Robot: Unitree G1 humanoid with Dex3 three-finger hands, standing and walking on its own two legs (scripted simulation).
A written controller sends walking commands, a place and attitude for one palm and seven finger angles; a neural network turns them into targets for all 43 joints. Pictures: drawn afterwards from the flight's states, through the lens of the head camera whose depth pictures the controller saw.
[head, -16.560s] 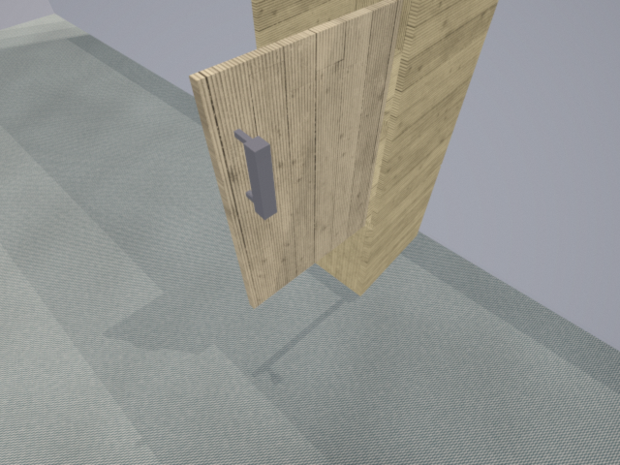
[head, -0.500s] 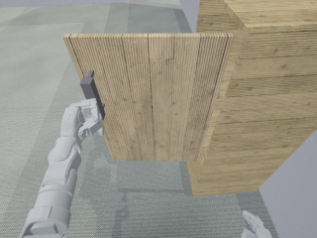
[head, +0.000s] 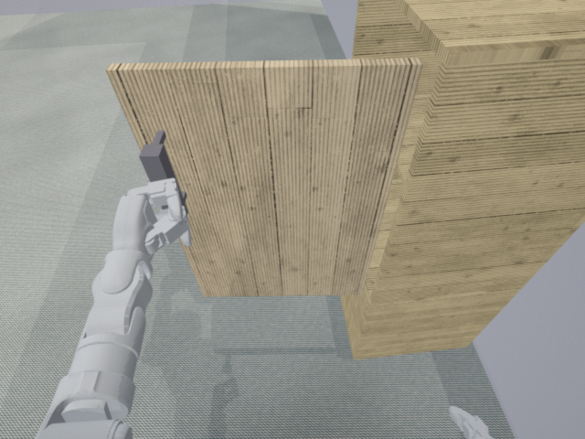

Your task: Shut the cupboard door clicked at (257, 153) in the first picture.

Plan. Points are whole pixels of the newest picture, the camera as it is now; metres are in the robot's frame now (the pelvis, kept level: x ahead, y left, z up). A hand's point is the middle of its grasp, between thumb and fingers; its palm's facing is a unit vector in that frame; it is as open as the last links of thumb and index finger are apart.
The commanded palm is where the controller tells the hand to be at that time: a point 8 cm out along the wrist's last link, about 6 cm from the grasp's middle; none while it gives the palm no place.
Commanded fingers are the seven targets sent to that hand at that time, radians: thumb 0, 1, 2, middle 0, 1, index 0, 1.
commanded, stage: push the door shut along its arc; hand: left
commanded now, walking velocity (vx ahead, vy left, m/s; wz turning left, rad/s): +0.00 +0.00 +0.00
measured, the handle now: (169, 178) +0.47 +0.21 +0.10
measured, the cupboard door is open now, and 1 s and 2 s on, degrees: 84 69 62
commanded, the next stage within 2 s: pull the fist back off the door in 1.88 s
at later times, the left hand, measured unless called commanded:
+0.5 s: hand (184, 195) +0.43 +0.17 +0.11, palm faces -0.06 -1.00 -0.04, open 3.1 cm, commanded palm +0.42 +0.21 +0.11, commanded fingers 0.00 0.90 0.90 -1.30 -1.50 -1.30 -1.50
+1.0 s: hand (208, 168) +0.48 +0.14 +0.11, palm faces -0.21 -0.98 -0.03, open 3.1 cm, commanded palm +0.49 +0.18 +0.11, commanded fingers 0.00 0.90 0.90 -1.30 -1.50 -1.30 -1.50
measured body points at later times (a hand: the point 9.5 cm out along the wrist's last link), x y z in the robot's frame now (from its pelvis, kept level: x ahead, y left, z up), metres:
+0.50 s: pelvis -0.01 +0.01 -0.01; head +0.03 +0.00 +0.44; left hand +0.42 +0.22 +0.12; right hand +0.08 -0.26 -0.12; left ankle +0.02 +0.13 -0.72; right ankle -0.03 -0.11 -0.72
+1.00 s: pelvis -0.02 +0.02 -0.02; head +0.07 +0.02 +0.42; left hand +0.49 +0.20 +0.11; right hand -0.01 -0.26 -0.13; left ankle +0.02 +0.13 -0.72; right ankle -0.03 -0.11 -0.72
